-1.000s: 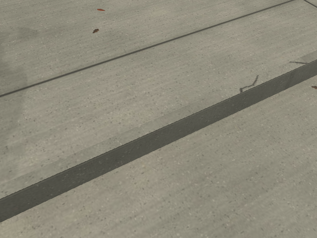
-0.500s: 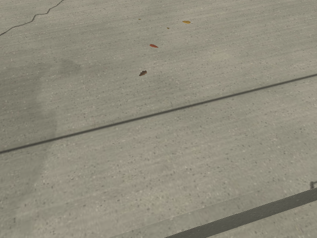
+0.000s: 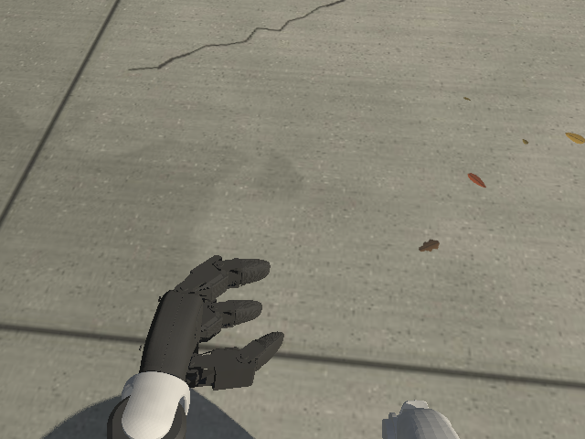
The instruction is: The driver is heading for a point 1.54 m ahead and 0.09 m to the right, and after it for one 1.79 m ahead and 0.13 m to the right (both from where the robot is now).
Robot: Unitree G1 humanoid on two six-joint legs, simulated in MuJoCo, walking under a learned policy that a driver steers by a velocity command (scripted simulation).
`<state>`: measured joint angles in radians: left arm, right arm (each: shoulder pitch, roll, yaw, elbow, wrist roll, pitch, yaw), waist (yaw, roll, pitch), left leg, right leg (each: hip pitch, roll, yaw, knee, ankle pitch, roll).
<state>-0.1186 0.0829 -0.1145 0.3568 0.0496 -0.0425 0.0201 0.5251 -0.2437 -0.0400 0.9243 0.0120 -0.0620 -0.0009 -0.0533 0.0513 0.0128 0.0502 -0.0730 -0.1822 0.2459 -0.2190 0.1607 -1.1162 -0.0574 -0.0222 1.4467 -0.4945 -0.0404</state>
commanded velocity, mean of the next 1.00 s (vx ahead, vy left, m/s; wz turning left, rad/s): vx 1.00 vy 0.00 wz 0.07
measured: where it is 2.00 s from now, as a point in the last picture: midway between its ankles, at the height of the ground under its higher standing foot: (318, 1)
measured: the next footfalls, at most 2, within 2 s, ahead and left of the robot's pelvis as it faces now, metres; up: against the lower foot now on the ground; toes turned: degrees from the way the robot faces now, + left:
right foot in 0.02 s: +0.21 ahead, -0.16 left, +0.16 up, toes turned +3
left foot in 0.46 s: +0.59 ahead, +0.06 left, +0.16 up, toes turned +17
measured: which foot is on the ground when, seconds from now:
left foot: down 0.00-0.02, up 0.04-0.44, down 0.46-0.88, up 0.90-1.00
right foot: up 0.00-0.00, down 0.02-0.46, up 0.48-0.86, down 0.88-1.00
